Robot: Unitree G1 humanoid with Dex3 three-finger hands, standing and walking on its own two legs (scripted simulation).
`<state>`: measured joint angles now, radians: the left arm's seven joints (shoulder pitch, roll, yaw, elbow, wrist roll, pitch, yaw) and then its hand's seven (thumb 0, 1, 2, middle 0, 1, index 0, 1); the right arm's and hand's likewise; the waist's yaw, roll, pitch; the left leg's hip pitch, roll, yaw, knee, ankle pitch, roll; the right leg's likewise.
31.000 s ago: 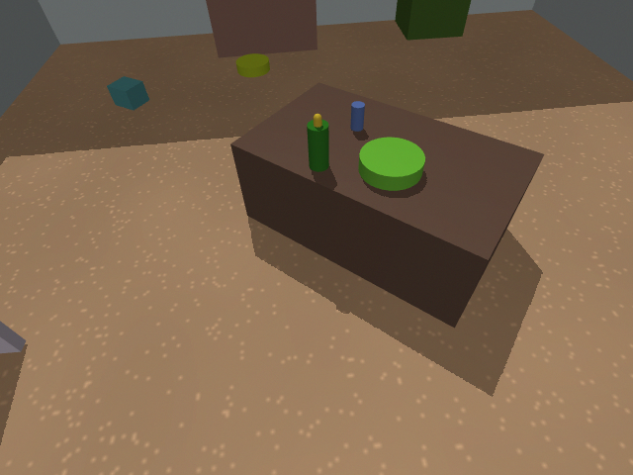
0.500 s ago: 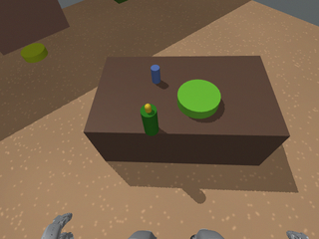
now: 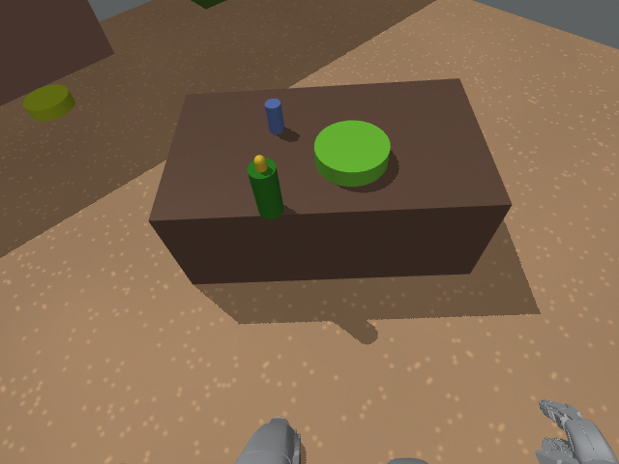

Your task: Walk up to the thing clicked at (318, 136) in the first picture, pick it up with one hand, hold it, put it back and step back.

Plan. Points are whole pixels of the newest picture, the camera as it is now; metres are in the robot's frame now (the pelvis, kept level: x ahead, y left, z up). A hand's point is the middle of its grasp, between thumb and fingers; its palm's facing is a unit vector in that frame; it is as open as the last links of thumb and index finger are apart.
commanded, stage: step back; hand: left
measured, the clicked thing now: (265, 185) +0.76 +0.17 -0.25
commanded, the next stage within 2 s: stand in 1.76 s
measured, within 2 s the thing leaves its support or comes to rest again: neither
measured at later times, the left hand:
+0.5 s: hand out of the picture -0.07 +0.27 -0.14, palm faces +0.07 -0.92 -0.38, open 7.4 cm
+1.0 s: hand out of the picture -0.23 +0.27 -0.13, palm faces +0.09 -0.91 -0.41, open 7.4 cm
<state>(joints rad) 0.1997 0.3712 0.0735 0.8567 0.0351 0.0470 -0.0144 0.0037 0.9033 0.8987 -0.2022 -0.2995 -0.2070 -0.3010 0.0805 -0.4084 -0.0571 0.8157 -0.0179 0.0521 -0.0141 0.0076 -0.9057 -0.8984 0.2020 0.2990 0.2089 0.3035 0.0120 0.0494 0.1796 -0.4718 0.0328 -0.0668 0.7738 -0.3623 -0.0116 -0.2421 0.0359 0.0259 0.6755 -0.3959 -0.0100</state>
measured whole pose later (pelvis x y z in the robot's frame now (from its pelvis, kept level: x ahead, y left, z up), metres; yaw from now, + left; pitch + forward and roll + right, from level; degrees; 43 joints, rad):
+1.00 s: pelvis -0.28 -0.02 +0.01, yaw +5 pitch -3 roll +2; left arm 0.20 0.41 0.06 0.95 0.03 0.02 -0.01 0.00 0.90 0.90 -0.20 -0.30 -0.21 -0.30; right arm 0.22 -0.36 -0.05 1.00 -0.05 0.01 0.02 0.01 -0.91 -0.90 0.20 0.30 0.21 0.30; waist 0.02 -0.03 0.08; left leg -0.24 -0.04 -0.02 0.59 -0.31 0.02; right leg -0.33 -0.04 0.03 0.80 -0.48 -0.01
